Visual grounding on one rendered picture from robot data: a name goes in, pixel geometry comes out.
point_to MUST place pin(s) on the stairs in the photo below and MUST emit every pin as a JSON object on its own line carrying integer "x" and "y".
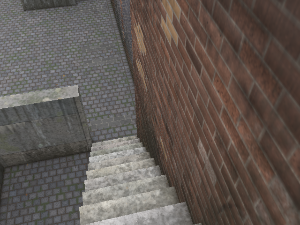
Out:
{"x": 125, "y": 187}

